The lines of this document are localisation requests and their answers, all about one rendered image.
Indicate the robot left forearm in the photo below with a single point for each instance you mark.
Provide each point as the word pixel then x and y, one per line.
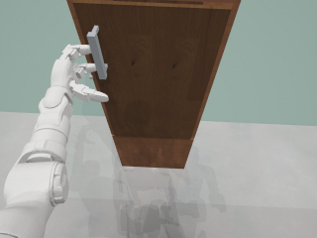
pixel 50 136

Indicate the cupboard door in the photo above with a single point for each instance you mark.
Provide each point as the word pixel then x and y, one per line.
pixel 160 57

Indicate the handle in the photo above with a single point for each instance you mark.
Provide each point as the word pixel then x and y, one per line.
pixel 94 46

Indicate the left robot upper arm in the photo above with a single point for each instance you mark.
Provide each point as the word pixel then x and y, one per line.
pixel 33 191

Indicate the robot left hand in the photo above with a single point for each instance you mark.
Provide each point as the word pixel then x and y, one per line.
pixel 64 74

